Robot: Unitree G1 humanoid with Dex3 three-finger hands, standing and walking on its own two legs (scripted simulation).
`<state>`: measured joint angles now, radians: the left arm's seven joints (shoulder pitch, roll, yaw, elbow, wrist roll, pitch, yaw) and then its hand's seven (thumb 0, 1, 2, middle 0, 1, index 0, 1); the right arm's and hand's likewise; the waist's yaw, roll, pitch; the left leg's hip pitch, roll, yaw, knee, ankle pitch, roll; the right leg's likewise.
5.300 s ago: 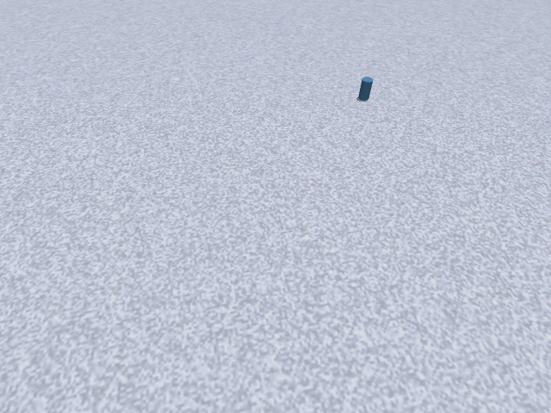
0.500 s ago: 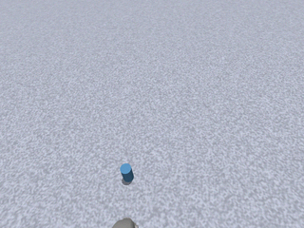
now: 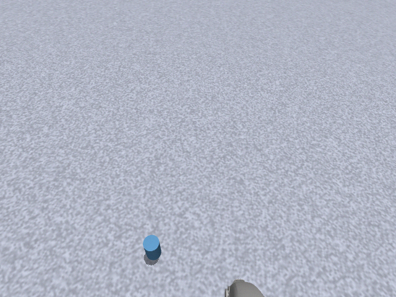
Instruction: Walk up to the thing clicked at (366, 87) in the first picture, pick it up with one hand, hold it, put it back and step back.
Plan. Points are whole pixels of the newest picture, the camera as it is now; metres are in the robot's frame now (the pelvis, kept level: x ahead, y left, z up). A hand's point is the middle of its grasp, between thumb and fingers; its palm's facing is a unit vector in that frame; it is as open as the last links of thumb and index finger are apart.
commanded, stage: walk up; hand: left
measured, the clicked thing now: (152, 247) +0.45 +0.18 -0.70
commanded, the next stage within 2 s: stand in 1.96 s
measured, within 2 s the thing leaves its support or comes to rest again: neither
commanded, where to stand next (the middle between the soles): +0.13 -0.03 m, yaw +0 degrees
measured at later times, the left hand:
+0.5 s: hand out of the picture +0.12 +0.26 -0.16, palm faces +0.01 -0.94 -0.35, open 7.4 cm
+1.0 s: hand out of the picture +0.13 +0.24 -0.14, palm faces +0.02 -0.93 -0.36, open 7.4 cm
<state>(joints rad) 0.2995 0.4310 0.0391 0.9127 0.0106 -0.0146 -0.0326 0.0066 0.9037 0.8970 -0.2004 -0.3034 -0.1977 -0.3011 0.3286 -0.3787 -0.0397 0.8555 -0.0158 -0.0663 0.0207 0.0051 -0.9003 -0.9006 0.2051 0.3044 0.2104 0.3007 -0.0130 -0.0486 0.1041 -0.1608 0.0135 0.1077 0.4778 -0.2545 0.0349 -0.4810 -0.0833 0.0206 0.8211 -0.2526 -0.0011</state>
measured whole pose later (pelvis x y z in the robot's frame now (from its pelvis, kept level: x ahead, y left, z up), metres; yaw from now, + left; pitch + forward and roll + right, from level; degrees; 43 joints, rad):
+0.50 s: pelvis +0.04 -0.01 -0.01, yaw +1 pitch -3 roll +1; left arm 0.19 0.39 0.02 0.94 0.01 0.02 -0.02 0.01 0.90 0.90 -0.20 -0.30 -0.20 -0.30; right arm 0.26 -0.39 -0.04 1.02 -0.04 -0.03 0.00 0.00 -0.91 -0.90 0.20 0.30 0.21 0.30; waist 0.01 -0.04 0.06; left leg -0.27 0.00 0.03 0.61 -0.27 0.00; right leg -0.35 -0.06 -0.03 0.65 -0.30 -0.01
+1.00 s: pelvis +0.07 -0.02 +0.00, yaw +1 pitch -3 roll +0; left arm 0.12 0.36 0.00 1.11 0.00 -0.01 -0.02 0.01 0.90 0.90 -0.20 -0.30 -0.20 -0.30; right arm 0.09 -0.37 0.00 1.07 -0.01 -0.03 0.00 0.01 -0.90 -0.90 0.20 0.30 0.21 0.30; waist 0.02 0.03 0.05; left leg -0.15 0.03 0.01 0.44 -0.24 -0.02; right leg -0.18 -0.03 -0.03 0.45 -0.23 0.01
